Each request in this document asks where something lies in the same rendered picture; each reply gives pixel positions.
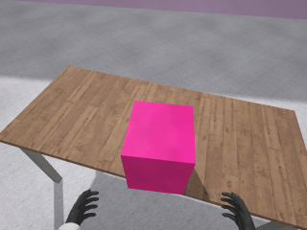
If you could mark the left robot hand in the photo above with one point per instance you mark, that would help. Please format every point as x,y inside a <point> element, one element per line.
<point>77,214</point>

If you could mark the right robot hand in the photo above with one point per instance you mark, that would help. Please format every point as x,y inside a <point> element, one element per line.
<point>241,213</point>

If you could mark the carton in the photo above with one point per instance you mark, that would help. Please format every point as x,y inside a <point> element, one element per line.
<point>158,153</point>

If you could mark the table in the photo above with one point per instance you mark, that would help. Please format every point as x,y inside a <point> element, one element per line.
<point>253,150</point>

